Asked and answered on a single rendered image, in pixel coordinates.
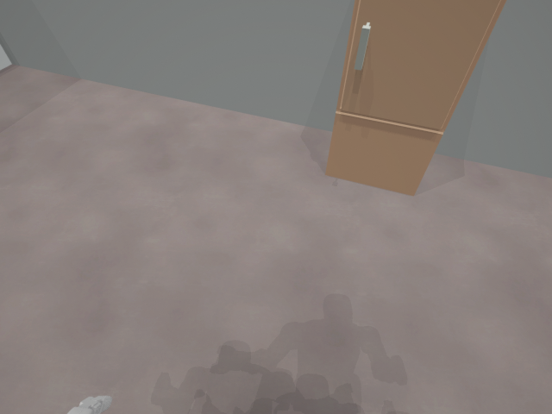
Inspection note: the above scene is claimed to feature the robot left hand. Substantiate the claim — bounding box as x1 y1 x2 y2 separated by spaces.
67 396 112 414

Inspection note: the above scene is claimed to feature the cupboard door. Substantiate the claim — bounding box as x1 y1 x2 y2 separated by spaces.
341 0 500 129

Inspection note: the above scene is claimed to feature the handle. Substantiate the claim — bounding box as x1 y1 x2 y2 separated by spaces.
354 22 371 70

